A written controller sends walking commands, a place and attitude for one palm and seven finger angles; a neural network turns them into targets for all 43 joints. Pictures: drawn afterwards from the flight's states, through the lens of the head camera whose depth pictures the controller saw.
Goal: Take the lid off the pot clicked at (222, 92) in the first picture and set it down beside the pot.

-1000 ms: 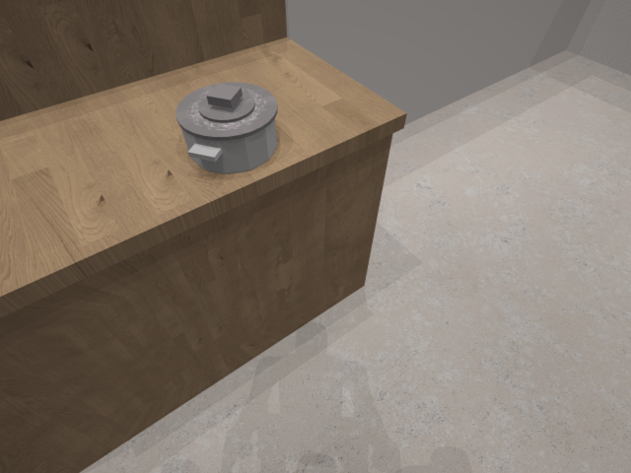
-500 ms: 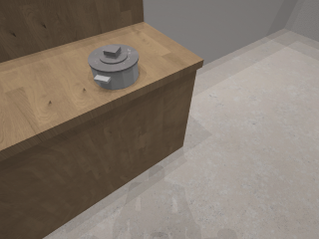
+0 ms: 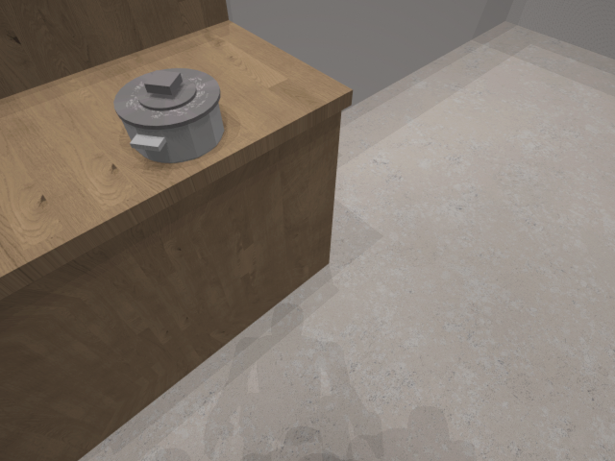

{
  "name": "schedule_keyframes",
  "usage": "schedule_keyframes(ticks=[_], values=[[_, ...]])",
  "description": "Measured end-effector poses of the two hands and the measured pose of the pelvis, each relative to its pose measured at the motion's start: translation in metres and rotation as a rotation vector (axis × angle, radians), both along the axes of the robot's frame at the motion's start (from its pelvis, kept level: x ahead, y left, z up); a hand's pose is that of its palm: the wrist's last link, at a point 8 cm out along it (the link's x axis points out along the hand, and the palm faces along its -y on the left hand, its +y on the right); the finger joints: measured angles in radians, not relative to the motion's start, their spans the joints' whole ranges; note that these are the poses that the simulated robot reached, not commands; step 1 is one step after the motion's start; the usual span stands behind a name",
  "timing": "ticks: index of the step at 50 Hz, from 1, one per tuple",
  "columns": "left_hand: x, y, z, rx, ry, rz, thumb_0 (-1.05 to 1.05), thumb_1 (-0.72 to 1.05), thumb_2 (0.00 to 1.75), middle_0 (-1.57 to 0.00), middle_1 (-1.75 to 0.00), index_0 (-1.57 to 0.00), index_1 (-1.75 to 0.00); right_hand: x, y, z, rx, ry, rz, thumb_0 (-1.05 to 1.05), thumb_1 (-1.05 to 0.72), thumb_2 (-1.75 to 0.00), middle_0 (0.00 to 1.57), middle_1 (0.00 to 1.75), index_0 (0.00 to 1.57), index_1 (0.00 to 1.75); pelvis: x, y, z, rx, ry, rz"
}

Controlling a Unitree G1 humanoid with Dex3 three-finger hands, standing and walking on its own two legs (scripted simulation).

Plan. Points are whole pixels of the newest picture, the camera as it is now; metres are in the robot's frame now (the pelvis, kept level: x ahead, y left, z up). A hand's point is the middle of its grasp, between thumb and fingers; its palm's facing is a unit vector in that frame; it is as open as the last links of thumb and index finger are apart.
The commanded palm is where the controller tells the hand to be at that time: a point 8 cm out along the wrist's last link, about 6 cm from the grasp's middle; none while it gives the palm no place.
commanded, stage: walk to a spot facing it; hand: left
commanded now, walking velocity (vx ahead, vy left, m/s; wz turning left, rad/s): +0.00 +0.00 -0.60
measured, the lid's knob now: (163, 82) +0.68 +0.31 +0.11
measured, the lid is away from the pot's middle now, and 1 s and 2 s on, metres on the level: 0.00 0.00 0.00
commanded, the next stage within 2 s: turn to face it in 1.94 s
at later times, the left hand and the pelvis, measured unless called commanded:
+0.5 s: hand out of the picture +0.10 +0.18 -0.15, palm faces -0.18 -0.95 -0.26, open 7.4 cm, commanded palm none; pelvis +0.02 -0.01 +0.02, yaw -17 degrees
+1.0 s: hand (269, 381) +0.26 +0.09 -0.15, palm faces -0.59 -0.76 -0.27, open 7.4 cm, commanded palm none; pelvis +0.03 -0.02 +0.00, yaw -35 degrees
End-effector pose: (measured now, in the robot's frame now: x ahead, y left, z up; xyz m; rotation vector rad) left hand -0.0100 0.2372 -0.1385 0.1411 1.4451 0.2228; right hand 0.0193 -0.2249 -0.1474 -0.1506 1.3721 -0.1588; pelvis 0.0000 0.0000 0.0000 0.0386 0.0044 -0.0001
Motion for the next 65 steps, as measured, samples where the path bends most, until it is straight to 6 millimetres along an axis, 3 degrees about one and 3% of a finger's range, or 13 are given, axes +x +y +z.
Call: schedule_keyframes(ticks=[4, 7, 14, 21, 27, 32, 39, 43, 49, 52, 55, 58, 65], values=[[0.024, -0.002, 0.003, 0.041, -0.035, -0.053, 0.01, 0.91, 0.9, -0.2, -0.3, -0.2, -0.3, -0.004, -0.021, -0.013, 0.009, -0.007, -0.04, 0.0, -0.9, -0.9, 0.2, 0.3, 0.2, 0.3, 0.002, -0.014, -0.008, -0.002, -0.005, -0.04], [0.038, -0.008, 0.01, 0.063, -0.087, -0.063, 0.01, 0.91, 0.9, -0.2, -0.3, -0.2, -0.3, 0.0, -0.036, -0.012, -0.001, 0.01, -0.044, 0.0, -0.9, -0.9, 0.2, 0.3, 0.2, 0.3, 0.003, -0.022, -0.006, -0.011, -0.005, -0.045], [0.055, -0.022, 0.025, 0.048, -0.082, -0.143, 0.0, 0.9, 0.9, -0.2, -0.3, -0.2, -0.3, 0.044, -0.058, 0.015, -0.031, -0.137, -0.084, 0.0, -0.9, -0.9, 0.2, 0.3, 0.2, 0.3, 0.006, -0.029, 0.011, -0.002, 0.006, -0.139], [0.084, -0.019, 0.028, 0.031, -0.094, -0.237, 0.01, 0.9, 0.9, -0.2, -0.3, -0.21, -0.3, 0.084, -0.06, 0.038, -0.053, -0.295, -0.136, 0.0, -0.9, -0.9, 0.2, 0.3, 0.2, 0.3, 0.012, -0.022, 0.016, -0.002, 0.01, -0.242], [0.125, -0.001, 0.023, 0.029, -0.135, -0.31, 0.01, 0.9, 0.9, -0.21, -0.3, -0.21, -0.3, 0.096, -0.049, 0.05, -0.083, -0.36, -0.181, 0.0, -0.9, -0.9, 0.2, 0.3, 0.2, 0.3, 0.022, -0.005, 0.014, -0.015, 0.017, -0.315], [0.173, 0.016, 0.009, 0.024, -0.185, -0.389, 0.01, 0.9, 0.9, -0.2, -0.3, -0.2, -0.3, 0.074, -0.036, 0.049, -0.129, -0.363, -0.224, 0.0, -0.9, -0.9, 0.2, 0.3, 0.2, 0.3, 0.031, 0.01, 0.003, -0.022, 0.021, -0.37], [0.229, 0.0, 0.021, 0.001, -0.22, -0.528, 0.01, 0.91, 0.9, -0.2, -0.3, -0.2, -0.3, -0.005, -0.016, 0.044, -0.12, -0.202, -0.338, 0.0, -0.9, -0.9, 0.2, 0.3, 0.2, 0.3, 0.034, 0.015, 0.012, -0.024, 0.023, -0.468], [0.252, -0.029, 0.026, -0.017, -0.217, -0.628, 0.01, 0.91, 0.9, -0.2, -0.3, -0.2, -0.3, -0.055, -0.01, 0.037, -0.103, -0.12, -0.445, 0.0, -0.9, -0.9, 0.21, 0.3, 0.2, 0.3, 0.035, 0.01, 0.013, -0.03, 0.027, -0.529], [0.284, -0.099, 0.023, -0.04, -0.281, -0.788, 0.01, 0.91, 0.9, -0.2, -0.3, -0.2, -0.3, -0.131, -0.012, 0.014, -0.075, -0.01, -0.597, 0.0, -0.9, -0.9, 0.21, 0.3, 0.2, 0.3, 0.031, -0.015, -0.002, -0.02, 0.029, -0.609], [0.288, -0.126, 0.025, -0.058, -0.32, -0.816, 0.01, 0.91, 0.9, -0.2, -0.3, -0.2, -0.3, -0.154, -0.016, 0.009, -0.066, 0.057, -0.643, 0.0, -0.9, -0.9, 0.2, 0.3, 0.2, 0.3, 0.031, -0.024, -0.003, -0.042, 0.02, -0.632], [0.285, -0.14, 0.029, -0.073, -0.308, -0.837, 0.01, 0.9, 0.9, -0.2, -0.3, -0.2, -0.3, -0.152, -0.025, 0.017, -0.072, 0.047, -0.676, 0.01, -0.9, -0.9, 0.2, 0.3, 0.2, 0.3, 0.038, -0.032, 0.004, -0.036, 0.012, -0.67], [0.282, -0.147, 0.029, -0.084, -0.266, -0.864, 0.01, 0.9, 0.9, -0.2, -0.3, -0.2, -0.3, -0.135, -0.036, 0.026, -0.092, -0.02, -0.707, 0.01, -0.91, -0.9, 0.2, 0.3, 0.2, 0.3, 0.049, -0.04, 0.01, -0.025, 0.011, -0.709], [0.3, -0.143, 0.016, -0.096, -0.171, -0.884, 0.01, 0.9, 0.9, -0.21, -0.3, -0.21, -0.3, -0.062, -0.061, 0.041, -0.148, -0.186, -0.739, 0.01, -0.9, -0.9, 0.2, 0.3, 0.2, 0.3, 0.09, -0.053, 0.011, -0.033, 0.015, -0.8]])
